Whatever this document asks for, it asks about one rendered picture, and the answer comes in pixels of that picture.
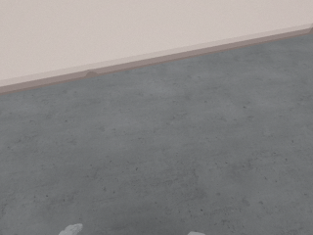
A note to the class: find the robot left hand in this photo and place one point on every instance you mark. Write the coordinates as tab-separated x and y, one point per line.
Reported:
72	229

